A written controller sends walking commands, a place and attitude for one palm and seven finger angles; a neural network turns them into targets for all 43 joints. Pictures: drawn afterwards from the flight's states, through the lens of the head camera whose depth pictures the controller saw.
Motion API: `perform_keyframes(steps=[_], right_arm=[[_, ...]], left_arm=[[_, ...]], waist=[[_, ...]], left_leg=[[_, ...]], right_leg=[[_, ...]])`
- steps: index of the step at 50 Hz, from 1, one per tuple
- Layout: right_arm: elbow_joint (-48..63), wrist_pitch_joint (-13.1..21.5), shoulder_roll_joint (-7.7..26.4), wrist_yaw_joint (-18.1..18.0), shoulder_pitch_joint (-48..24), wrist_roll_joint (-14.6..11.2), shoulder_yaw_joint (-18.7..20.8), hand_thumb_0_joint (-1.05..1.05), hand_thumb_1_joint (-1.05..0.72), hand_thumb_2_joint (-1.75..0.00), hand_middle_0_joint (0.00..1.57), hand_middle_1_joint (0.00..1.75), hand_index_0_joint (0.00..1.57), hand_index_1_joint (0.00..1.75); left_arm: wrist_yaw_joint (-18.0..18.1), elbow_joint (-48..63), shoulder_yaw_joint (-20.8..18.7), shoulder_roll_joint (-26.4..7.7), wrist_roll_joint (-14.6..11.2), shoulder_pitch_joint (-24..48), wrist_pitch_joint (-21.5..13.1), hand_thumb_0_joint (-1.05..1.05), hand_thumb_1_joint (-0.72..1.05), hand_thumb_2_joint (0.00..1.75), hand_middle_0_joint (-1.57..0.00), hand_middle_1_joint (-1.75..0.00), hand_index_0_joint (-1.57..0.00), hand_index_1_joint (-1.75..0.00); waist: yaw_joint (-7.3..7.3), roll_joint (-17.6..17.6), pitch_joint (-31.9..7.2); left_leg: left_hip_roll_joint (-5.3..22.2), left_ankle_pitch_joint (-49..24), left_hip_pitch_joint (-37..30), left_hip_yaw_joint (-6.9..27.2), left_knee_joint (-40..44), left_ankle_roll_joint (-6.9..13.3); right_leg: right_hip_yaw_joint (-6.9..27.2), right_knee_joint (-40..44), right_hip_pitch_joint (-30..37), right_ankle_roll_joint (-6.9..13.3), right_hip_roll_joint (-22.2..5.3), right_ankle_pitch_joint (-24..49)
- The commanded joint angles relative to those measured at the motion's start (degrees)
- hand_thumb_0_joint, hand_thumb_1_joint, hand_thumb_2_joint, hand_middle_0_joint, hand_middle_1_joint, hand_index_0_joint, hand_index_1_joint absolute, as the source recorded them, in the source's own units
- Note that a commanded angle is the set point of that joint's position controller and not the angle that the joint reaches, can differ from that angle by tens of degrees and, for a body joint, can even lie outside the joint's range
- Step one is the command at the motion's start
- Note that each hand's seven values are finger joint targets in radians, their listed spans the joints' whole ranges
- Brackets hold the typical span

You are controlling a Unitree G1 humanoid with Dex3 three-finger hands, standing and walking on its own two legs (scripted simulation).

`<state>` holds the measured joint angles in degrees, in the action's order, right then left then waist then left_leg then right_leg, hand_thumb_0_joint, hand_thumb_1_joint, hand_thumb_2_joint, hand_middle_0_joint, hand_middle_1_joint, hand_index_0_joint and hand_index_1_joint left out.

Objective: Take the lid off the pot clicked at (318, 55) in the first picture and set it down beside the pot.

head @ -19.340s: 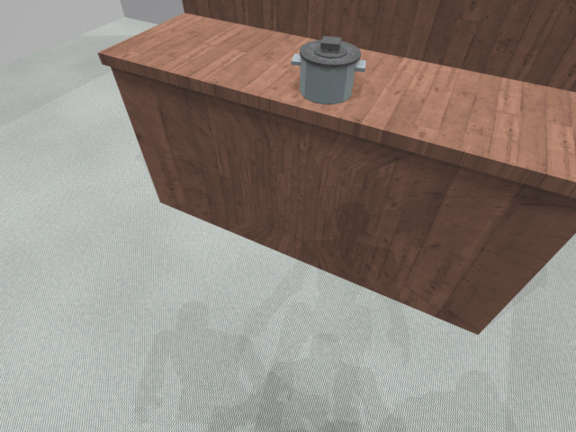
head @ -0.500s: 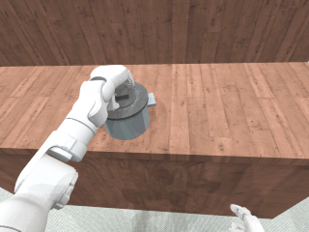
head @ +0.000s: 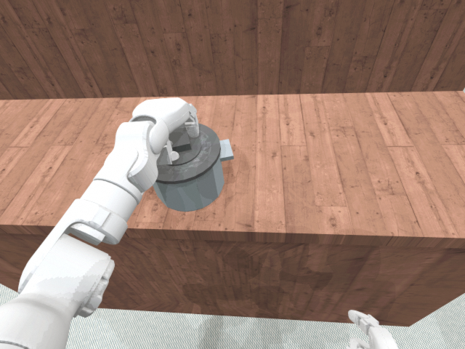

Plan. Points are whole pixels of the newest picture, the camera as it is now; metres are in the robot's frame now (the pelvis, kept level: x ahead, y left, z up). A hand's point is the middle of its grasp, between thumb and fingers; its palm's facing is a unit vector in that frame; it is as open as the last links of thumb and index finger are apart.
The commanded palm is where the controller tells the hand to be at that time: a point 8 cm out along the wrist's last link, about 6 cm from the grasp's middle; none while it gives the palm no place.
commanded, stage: close the fingers and squeeze the knob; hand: left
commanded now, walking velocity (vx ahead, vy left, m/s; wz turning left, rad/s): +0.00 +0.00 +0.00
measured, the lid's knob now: (176, 140) +0.47 +0.11 +0.12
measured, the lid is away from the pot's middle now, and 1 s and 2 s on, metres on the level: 0.00 0.00 0.01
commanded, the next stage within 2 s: lift the lid straight up in 0.74 s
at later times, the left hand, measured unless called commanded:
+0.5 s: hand (170, 146) +0.43 +0.11 +0.14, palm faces -0.26 -0.02 -0.97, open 8.1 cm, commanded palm +0.41 +0.11 +0.20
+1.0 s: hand (171, 144) +0.43 +0.10 +0.14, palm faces -0.29 -0.01 -0.96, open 8.0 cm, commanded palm +0.41 +0.11 +0.21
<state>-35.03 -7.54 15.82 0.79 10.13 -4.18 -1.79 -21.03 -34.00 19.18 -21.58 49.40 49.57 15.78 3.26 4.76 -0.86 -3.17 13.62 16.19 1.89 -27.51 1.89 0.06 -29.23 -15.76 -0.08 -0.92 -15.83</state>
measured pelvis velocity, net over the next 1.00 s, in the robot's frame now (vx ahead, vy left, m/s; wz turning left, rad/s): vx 0.00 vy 0.00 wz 0.01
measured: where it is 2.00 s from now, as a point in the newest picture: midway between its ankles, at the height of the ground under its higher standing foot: outside the picture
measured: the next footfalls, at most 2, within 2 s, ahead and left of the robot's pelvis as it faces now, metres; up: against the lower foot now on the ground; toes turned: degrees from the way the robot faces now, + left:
none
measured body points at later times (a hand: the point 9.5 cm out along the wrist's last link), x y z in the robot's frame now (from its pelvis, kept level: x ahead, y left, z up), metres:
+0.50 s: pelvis +0.00 +0.00 +0.00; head +0.01 -0.04 +0.45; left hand +0.44 +0.11 +0.19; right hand +0.16 -0.23 -0.12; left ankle +0.00 +0.10 -0.74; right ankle -0.01 -0.12 -0.74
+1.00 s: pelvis +0.00 +0.00 +0.00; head +0.01 -0.04 +0.45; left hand +0.44 +0.10 +0.19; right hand +0.14 -0.24 -0.12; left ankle +0.00 +0.10 -0.74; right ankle -0.01 -0.12 -0.74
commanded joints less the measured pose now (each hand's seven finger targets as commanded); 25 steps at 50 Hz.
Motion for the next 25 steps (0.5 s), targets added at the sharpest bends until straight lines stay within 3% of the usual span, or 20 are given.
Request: perform_keyframes(steps=[1,3,4,7,9,11,13,14,17,18,20,22,25], right_arm=[[8.9,2.6,5.2,-0.1,-6.6,-0.2,1.8,0.00,-0.90,-0.90,0.20,0.30,0.20,0.30],[9.3,2.6,5.5,0.2,-6.6,-0.1,2.4,0.00,-0.90,-0.90,0.20,0.30,0.20,0.30],[9.3,2.7,4.9,0.4,-6.9,-0.1,2.3,0.00,-0.90,-0.90,0.20,0.30,0.20,0.30],[8.8,2.2,5.0,0.6,-7.0,-0.5,1.9,0.00,-0.90,-0.90,0.20,0.30,0.20,0.30],[9.2,2.1,5.0,0.5,-7.3,-0.4,1.9,0.00,-0.90,-0.90,0.20,0.30,0.20,0.30],[9.3,1.9,4.8,0.5,-7.8,-0.5,1.8,0.00,-0.90,-0.90,0.20,0.30,0.20,0.30],[9.6,1.9,5.3,0.8,-7.7,-0.3,2.3,0.00,-0.90,-0.90,0.20,0.30,0.20,0.30],[9.4,1.8,4.7,0.9,-7.5,-0.3,2.0,0.00,-0.90,-0.90,0.20,0.30,0.20,0.30],[8.9,1.5,4.8,0.7,-7.8,-0.5,1.6,0.00,-0.90,-0.90,0.20,0.30,0.20,0.30],[8.9,1.4,5.3,0.6,-7.6,-0.3,2.0,0.00,-0.90,-0.90,0.20,0.30,0.20,0.30],[9.0,1.7,4.8,0.3,-7.8,-0.3,1.7,0.00,-0.90,-0.90,0.20,0.30,0.20,0.30],[8.9,1.7,4.5,0.4,-8.0,-0.4,1.6,0.00,-0.90,-0.90,0.20,0.30,0.20,0.30],[8.7,1.5,4.5,0.5,-7.6,-0.3,1.7,0.00,-0.90,-0.90,0.20,0.30,0.20,0.30]], left_arm=[[2.0,11.1,-8.2,-14.3,1.9,27.1,0.4,0.00,0.17,1.03,-0.69,-0.89,-0.69,-0.89],[1.9,15.0,-6.9,-12.3,1.0,27.1,0.0,0.00,0.19,1.01,-0.70,-0.91,-0.70,-0.91],[2.1,16.3,-7.8,-13.7,1.7,27.5,0.1,0.00,0.21,1.00,-0.71,-0.92,-0.71,-0.92],[2.2,11.5,-6.5,-11.7,1.4,25.2,1.2,0.00,0.23,1.00,-0.71,-0.91,-0.72,-0.91],[2.6,13.4,-8.1,-13.8,1.3,25.5,0.8,0.00,0.23,1.03,-0.70,-0.88,-0.71,-0.90],[2.5,14.4,-5.1,-10.6,1.7,27.1,1.1,0.00,0.24,1.05,-0.69,-0.87,-0.71,-0.89],[2.6,16.7,-5.6,-10.9,1.0,26.5,0.9,0.00,0.25,1.06,-0.68,-0.86,-0.71,-0.89],[2.8,15.5,-6.6,-12.1,1.6,26.3,1.2,0.00,0.26,1.07,-0.68,-0.86,-0.71,-0.89],[2.9,12.6,-5.1,-10.6,1.6,27.2,1.8,0.00,0.29,1.08,-0.69,-0.86,-0.72,-0.89],[2.9,13.2,-5.2,-10.3,0.9,27.3,1.5,0.00,0.31,1.09,-0.69,-0.86,-0.72,-0.89],[3.0,13.0,-6.8,-12.4,1.7,27.7,1.7,0.00,0.33,1.09,-0.69,-0.85,-0.73,-0.89],[2.8,12.6,-4.3,-9.6,1.7,28.2,2.0,0.00,0.35,1.10,-0.70,-0.85,-0.73,-0.90],[2.6,12.2,-4.5,-9.6,1.8,27.7,1.9,0.00,0.38,1.11,-0.71,-0.85,-0.75,-0.90]], waist=[[-1.81,-6.6,-22.4],[-1.41,-5.7,-24.1],[-1.89,-5.3,-25.5],[-1.48,-7.0,-19.9],[-2.01,-7.0,-22.4],[-1.45,-6.0,-21.9],[-1.27,-4.6,-23.5],[-1.71,-6.0,-24.5],[-1.24,-6.8,-21.2],[-0.86,-6.9,-21.2],[-1.63,-6.8,-22.9],[-1.23,-6.7,-22.2],[-1.13,-7.1,-22.5]], left_leg=[[-0.6,-16.3,-9.1,0.5,1.4,2.1],[-0.3,-19.3,-10.9,0.9,0.6,2.3],[-0.2,-20.5,-11.9,0.9,0.6,2.2],[-0.1,-16.5,-9.0,0.5,1.2,1.8],[-0.2,-16.7,-9.2,0.6,1.2,2.0],[0.0,-17.2,-10.0,0.8,1.2,1.8],[0.1,-20.7,-11.8,1.2,0.1,2.0],[0.2,-20.4,-11.6,1.3,0.5,1.9],[0.0,-16.5,-9.4,0.8,1.1,1.7],[0.0,-16.4,-9.5,0.9,0.8,1.9],[-0.2,-16.3,-9.7,0.7,0.9,2.0],[-0.2,-17.9,-10.1,1.0,0.8,1.8],[-0.1,-17.7,-10.3,1.0,0.7,1.8]], right_leg=[[-1.8,1.7,7.7,1.9,1.2,22.3],[-2.0,1.6,7.1,2.2,1.0,23.5],[-1.9,1.2,7.7,2.0,1.3,24.0],[-2.5,1.9,5.3,2.0,1.5,21.3],[-2.3,1.5,7.1,2.0,1.4,21.3],[-2.6,1.4,5.5,2.2,1.5,21.0],[-2.4,1.3,5.2,2.4,1.3,22.3],[-2.3,1.0,6.5,2.1,1.6,22.1],[-2.7,1.5,5.1,2.1,1.6,20.5],[-2.6,1.7,4.7,2.3,1.3,20.2],[-2.2,1.4,6.5,2.2,1.5,21.1],[-2.5,1.2,5.6,2.2,1.5,21.9],[-2.6,1.3,5.6,2.2,1.6,21.5]])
